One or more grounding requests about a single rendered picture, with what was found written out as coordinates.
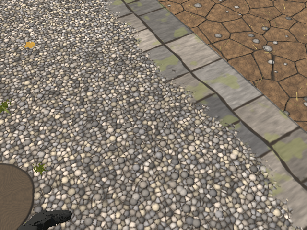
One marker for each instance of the robot left hand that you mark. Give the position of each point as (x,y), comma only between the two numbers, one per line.
(45,219)

